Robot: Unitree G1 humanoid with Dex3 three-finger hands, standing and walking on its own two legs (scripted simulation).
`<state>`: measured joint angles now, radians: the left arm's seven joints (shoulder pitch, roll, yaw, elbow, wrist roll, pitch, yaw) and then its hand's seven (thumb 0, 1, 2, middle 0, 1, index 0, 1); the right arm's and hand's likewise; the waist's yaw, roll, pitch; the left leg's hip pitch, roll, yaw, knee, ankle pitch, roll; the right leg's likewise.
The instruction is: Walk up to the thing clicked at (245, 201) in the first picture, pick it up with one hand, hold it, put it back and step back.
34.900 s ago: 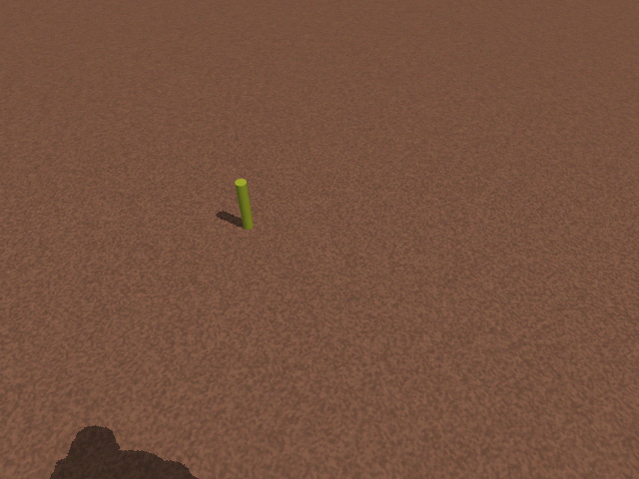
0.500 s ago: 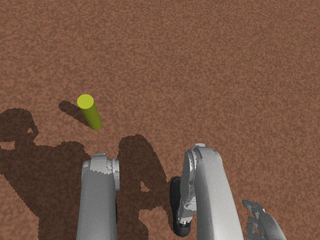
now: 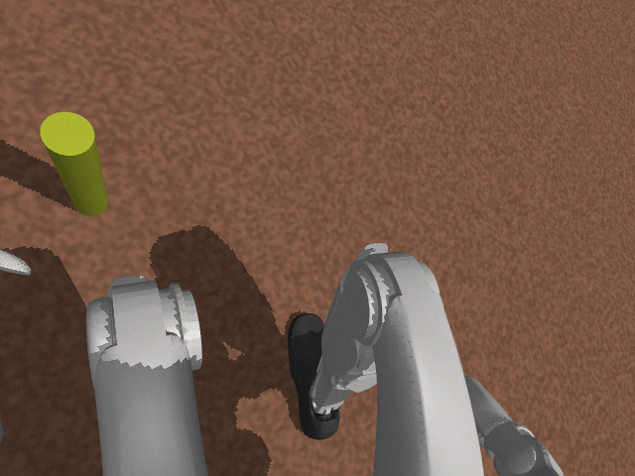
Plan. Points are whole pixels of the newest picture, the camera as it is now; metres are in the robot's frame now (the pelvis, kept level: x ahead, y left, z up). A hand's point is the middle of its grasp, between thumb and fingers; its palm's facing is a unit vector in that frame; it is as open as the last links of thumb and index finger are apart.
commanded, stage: close in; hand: left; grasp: from the side
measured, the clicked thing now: (82, 175) +0.47 +0.21 -0.19
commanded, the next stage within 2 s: rest palm in 0.66 s
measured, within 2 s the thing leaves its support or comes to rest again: leaves its support in 1.90 s
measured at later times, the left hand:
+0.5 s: hand (65, 194) +0.44 +0.22 -0.17, palm faces +0.02 -1.00 +0.01, open 17.7 cm
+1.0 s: hand (87, 190) +0.45 +0.20 -0.18, palm faces +0.10 -1.00 -0.01, open 15.9 cm
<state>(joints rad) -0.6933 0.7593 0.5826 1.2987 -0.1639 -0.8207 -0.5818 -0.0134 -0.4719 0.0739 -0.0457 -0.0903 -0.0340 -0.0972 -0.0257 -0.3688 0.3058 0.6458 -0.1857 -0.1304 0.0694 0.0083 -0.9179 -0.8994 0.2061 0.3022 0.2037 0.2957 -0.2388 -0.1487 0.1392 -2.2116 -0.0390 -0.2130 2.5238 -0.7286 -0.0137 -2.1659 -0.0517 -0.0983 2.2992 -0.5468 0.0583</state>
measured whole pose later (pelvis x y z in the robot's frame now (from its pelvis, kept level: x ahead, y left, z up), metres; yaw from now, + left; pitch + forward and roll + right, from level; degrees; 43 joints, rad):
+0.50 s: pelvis -0.02 +0.01 -0.02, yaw -3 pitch +15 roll -18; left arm -0.71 0.76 0.42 1.46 -0.05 -1.06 -0.20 -0.02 -0.61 0.01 -0.07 -0.09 -0.07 -0.08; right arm -0.07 -0.40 0.45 0.59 -0.32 -0.04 0.15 0.01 -0.93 -0.90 0.21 0.30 0.20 0.30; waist -0.30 -0.20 0.25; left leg -2.20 -0.04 -0.29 2.61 -0.70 0.02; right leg -2.09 -0.02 -0.17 2.30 -0.50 0.08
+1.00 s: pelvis -0.01 +0.01 -0.02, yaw -4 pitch +15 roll -19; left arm -0.73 0.76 0.35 1.50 0.00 -1.14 0.03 -0.01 -0.37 0.22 -0.19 -0.20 -0.18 -0.21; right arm -0.11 -0.37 0.49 0.59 -0.36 -0.01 0.18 0.00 -0.91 -0.90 0.21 0.30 0.20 0.30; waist -0.32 -0.22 0.28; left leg -2.20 -0.04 -0.32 2.63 -0.71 0.01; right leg -2.09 -0.01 -0.19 2.29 -0.50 0.09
